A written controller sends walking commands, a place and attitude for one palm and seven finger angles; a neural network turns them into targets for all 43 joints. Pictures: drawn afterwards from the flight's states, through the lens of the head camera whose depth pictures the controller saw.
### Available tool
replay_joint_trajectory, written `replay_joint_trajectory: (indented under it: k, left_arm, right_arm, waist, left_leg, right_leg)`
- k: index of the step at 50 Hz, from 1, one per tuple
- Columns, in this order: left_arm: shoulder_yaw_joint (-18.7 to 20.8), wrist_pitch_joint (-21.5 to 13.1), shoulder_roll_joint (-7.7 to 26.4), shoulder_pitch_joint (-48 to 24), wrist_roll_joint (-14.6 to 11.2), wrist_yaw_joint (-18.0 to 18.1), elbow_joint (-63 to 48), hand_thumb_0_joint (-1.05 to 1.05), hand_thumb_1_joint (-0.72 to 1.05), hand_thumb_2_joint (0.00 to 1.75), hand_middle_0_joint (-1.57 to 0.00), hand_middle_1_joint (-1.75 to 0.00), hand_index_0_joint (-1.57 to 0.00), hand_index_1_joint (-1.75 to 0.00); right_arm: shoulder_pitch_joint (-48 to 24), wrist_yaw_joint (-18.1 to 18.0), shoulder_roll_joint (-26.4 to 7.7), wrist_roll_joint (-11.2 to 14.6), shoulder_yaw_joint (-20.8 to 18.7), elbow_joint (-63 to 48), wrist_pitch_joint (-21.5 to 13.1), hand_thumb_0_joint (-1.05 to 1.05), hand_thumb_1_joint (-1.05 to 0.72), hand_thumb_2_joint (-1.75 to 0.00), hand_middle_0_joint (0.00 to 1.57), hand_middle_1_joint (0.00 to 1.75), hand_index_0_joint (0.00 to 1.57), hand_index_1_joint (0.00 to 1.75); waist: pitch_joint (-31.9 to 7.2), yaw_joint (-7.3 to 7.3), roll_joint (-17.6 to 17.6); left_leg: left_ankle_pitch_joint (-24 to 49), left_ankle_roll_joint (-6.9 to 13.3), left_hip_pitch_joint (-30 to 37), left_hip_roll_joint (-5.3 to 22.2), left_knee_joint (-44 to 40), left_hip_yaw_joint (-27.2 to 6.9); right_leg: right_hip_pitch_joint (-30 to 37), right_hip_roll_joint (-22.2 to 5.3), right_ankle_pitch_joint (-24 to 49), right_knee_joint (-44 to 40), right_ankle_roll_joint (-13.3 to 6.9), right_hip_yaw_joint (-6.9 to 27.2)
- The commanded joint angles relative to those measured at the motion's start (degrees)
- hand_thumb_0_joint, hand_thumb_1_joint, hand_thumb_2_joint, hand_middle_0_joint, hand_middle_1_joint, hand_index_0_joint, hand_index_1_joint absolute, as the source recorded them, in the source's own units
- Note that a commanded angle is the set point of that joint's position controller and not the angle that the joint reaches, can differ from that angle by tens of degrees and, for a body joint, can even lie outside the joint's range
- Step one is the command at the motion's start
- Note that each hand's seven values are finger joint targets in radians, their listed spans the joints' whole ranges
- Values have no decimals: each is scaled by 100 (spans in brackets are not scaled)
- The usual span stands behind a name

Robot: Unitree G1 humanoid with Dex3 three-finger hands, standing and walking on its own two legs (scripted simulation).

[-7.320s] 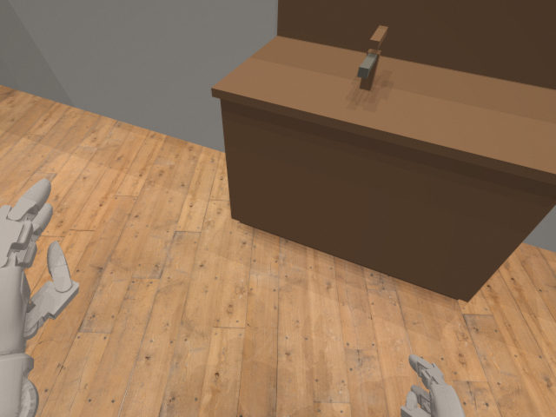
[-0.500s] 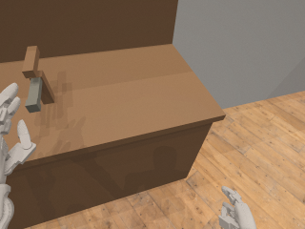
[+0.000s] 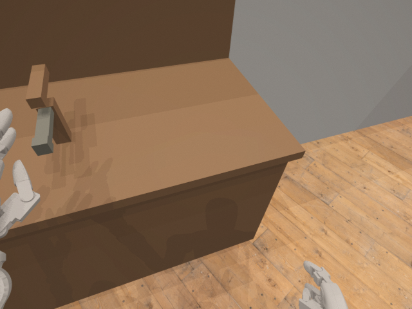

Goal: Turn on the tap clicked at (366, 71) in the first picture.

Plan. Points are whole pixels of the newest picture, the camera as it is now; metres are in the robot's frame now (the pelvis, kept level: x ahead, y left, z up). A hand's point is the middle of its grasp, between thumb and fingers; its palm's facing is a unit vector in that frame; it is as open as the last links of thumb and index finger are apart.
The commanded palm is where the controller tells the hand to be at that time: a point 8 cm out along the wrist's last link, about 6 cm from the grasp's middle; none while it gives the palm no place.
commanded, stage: shuffle to correct the standing spot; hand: left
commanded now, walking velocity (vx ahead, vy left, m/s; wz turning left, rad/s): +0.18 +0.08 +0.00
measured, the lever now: (42, 145) +0.38 +0.36 +0.10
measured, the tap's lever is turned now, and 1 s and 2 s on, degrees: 0 0 0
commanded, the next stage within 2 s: come to a stop and stand still in 0.32 s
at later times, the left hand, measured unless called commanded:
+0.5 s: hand (31, 174) +0.24 +0.27 +0.19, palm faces +0.46 -0.81 -0.36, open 7.4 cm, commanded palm +0.19 +0.30 +0.20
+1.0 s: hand out of the picture +0.27 +0.32 +0.21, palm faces +0.49 -0.75 -0.44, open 7.4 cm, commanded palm +0.19 +0.32 +0.20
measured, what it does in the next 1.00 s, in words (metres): steps on the spot: right foot, then left foot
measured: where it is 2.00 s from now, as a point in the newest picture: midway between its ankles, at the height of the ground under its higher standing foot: outside the picture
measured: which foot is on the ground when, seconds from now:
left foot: down 0.00-0.20, up 0.22-0.48, down 0.50-1.00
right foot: up 0.00-0.18, down 0.20-1.00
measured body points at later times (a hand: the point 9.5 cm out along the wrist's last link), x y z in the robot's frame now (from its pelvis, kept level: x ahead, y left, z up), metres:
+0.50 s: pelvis +0.04 +0.02 +0.01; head +0.05 +0.02 +0.46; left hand +0.21 +0.31 +0.21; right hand +0.22 -0.23 -0.06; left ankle +0.08 +0.17 -0.72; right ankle +0.06 -0.10 -0.72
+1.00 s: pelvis +0.04 +0.03 +0.02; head +0.07 +0.05 +0.47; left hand +0.24 +0.36 +0.23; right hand +0.25 -0.18 -0.04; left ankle +0.08 +0.17 -0.72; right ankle +0.06 -0.09 -0.72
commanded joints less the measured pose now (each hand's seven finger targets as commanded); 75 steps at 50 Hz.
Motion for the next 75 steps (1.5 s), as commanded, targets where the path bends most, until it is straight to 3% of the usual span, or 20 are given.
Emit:
replay_joint_trajectory:
  k: [1, 5, 8, 9, 10, 11, 14, 16, 21, 24, 27, 32, 34, 45, 46, 47, 49, 58, 62, 75]
  left_arm:
    - [405, -344, 842, -363, 54, 69, -973, 0, 90, 90, -20, -30, -20, -30]
    - [482, -313, 924, -31, 32, 72, -938, 0, 90, 90, -20, -30, -20, -30]
    - [478, -240, 953, -60, 57, 112, -675, 0, 90, 90, -20, -30, -20, -30]
    - [532, -262, 1085, -131, 91, 123, -759, 0, 90, 90, -20, -30, -20, -30]
    - [690, -261, 1277, -268, 60, 112, -761, 0, 90, 90, -20, -30, -20, -30]
    - [693, -290, 1199, -531, -4, 84, -899, 0, 90, 90, -20, -30, -20, -30]
    - [487, -338, 1155, -760, 34, 33, -1289, 0, 90, 90, -20, -30, -20, -30]
    - [357, -331, 984, -628, 83, 97, -1245, 0, 90, 90, -20, -30, -20, -30]
    - [410, -230, 994, -460, 61, 231, -1251, 0, 90, 90, -20, -30, -20, -30]
    - [381, -257, 938, -614, -2, 212, -1328, 0, 90, 90, -20, -30, -20, -30]
    - [417, -201, 939, -613, 1, 119, -854, 0, 90, 90, -20, -30, -20, -30]
    - [313, -121, 876, -69, 20, 97, -1350, 0, 90, 90, -20, -30, -20, -30]
    - [385, -30, 951, 4, -34, 123, -1272, 0, 90, 90, -20, -30, -20, -30]
    - [216, 203, 892, -309, -108, 135, -1180, 0, 90, 90, -20, -30, -20, -30]
    - [3499, -499, 5464, -6122, 840, -7, -2578, 0, 90, 90, -20, -30, -20, -30]
    - [1231, -226, 1915, -2662, 341, -247, 857, 0, 90, 90, -20, -30, -20, -30]
    - [-204, -270, 216, -483, -70, -319, 205, 0, 90, 90, -20, -30, -20, -30]
    - [740, -453, 1283, -363, -76, -33, -977, 0, 90, 90, -20, -30, -20, -30]
    - [598, -558, 1128, -964, 41, -16, -920, 0, 90, 90, -20, -30, -20, -30]
    - [326, -523, 846, -833, 199, -47, -834, 0, 90, 90, -20, -30, -20, -30]
  right_arm:
    - [-273, 5, -718, -17, -292, -851, -447, 0, -90, -90, 20, 30, 20, 30]
    - [-469, -91, -713, -24, -181, -886, -456, 0, -90, -90, 20, 30, 20, 30]
    - [-537, -175, -768, -67, -172, -921, -415, 0, -90, -90, 20, 30, 20, 30]
    - [-593, -194, -713, -100, -176, -981, -383, 0, -90, -90, 20, 30, 20, 30]
    - [-584, -177, -679, -120, -258, -1005, -363, 0, -90, -90, 20, 30, 20, 30]
    - [-551, -147, -845, -152, -322, -990, -366, 0, -90, -90, 20, 30, 20, 30]
    - [-419, -30, -795, -72, -296, -715, -337, 0, -90, -90, 20, 30, 20, 30]
    - [-474, -82, -649, -82, -177, -675, -343, 0, -90, -90, 20, 30, 20, 30]
    - [-430, -208, -508, -103, -182, -702, -528, 0, -90, -90, 20, 30, 20, 30]
    - [-501, -267, -729, 43, -307, -888, -599, 0, -90, -90, 20, 30, 20, 30]
    - [-520, -178, -684, -11, -256, -809, -652, 0, -90, -90, 20, 30, 20, 30]
    - [-514, -58, -604, 14, -211, -880, -733, 0, -90, -90, 20, 30, 20, 30]
    - [-578, -82, -580, -2, -167, -799, -696, 0, -90, -90, 20, 30, 20, 30]
    - [-705, -243, -580, 2, -118, -948, -449, 0, -90, -90, 20, 30, 20, 30]
    - [-19, -241, -830, -338, -326, -789, -727, 0, -90, -90, 20, 30, 20, 30]
    - [-306, -212, -198, -160, -140, -334, -728, 0, -90, -90, 20, 30, 20, 30]
    - [-419, -7, -670, 77, -365, -953, -881, 0, -90, -90, 20, 30, 20, 30]
    - [-590, -121, -726, 55, -221, -1072, -878, 0, -90, -90, 20, 30, 20, 30]
    - [-524, -172, -746, 48, -194, -968, -985, 0, -90, -90, 20, 30, 20, 30]
    - [-524, -19, -675, 6, -144, -706, -1136, 0, -90, -90, 20, 30, 20, 30]
  waist:
    - [-419, -174, 656]
    - [-464, -8, 1055]
    - [-588, 130, 547]
    - [-746, 158, -88]
    - [-775, 137, -1367]
    - [-591, 109, -1290]
    - [-389, 23, -114]
    - [-497, 0, -127]
    - [-715, 49, -181]
    - [-599, 18, 920]
    - [-339, 32, 1482]
    - [-912, 43, -58]
    - [-1084, 21, 94]
    - [-945, 54, 323]
    - [-22, 254, -549]
    - [-1132, 123, -722]
    - [-1401, 269, 1255]
    - [-351, 133, 163]
    - [-369, 133, 850]
    - [-429, 120, 652]
  left_leg:
    - [3185, 580, 1430, 1746, -1901, -2494]
    - [1745, 433, 167, 1370, -2155, -1451]
    - [233, 148, -1338, 1087, -1470, -1040]
    - [-95, -8, -2003, 733, -360, -711]
    - [-529, -213, -2653, 249, 1450, -342]
    - [-712, -406, -2704, 227, 2740, -650]
    - [-202, -467, -2451, 705, 2957, -1043]
    - [241, -467, -1827, 768, 2119, -695]
    - [901, -418, 252, 128, -779, 352]
    - [1989, -10, 927, 1202, -1533, -1356]
    - [2530, 261, -118, 1678, -2177, -2048]
    - [2786, -575, 142, 629, -931, -453]
    - [3115, -638, 442, 570, -982, -328]
    - [2116, -591, 542, 555, -1738, -323]
    - [2385, -416, -223, 808, -793, -241]
    - [2460, -408, 356, 207, -1349, -304]
    - [3148, -409, 1058, 620, -1292, -140]
    - [-269, -403, -351, 700, -2076, -718]
    - [-903, -296, -623, 833, -2331, -784]
    - [-832, -340, -310, 787, -2364, -988]
  right_leg:
    - [-1811, 155, -52, 885, -143, -172]
    - [-277, 119, 588, -727, -119, -518]
    - [1815, 165, 1161, -2206, -182, -585]
    - [2449, -363, 509, -2726, -462, 329]
    - [2357, -1646, -626, -3600, -1081, 2556]
    - [1522, -2330, -1379, -4182, -1495, 3814]
    - [708, -2024, -1065, -3896, -1434, 2676]
    - [440, -1653, 276, -3736, -1197, 1469]
    - [221, -819, 648, -2859, -681, 265]
    - [-472, 120, 1089, -1169, -83, -305]
    - [37, 316, 157, -912, -21, -109]
    - [1028, 118, 3472, -2798, -228, 378]
    - [1019, 35, 4306, -2721, -237, 354]
    - [1070, 272, 2832, -3331, -24, 109]
    - [108, -277, 3473, -3802, 137, 636]
    - [853, -396, 4191, -3108, -479, 657]
    - [1015, -190, 4343, -2649, -195, 575]
    - [383, 199, 487, -3128, -111, 322]
    - [750, 308, 584, -2790, -116, 201]
    - [692, 439, 885, -3034, -86, 262]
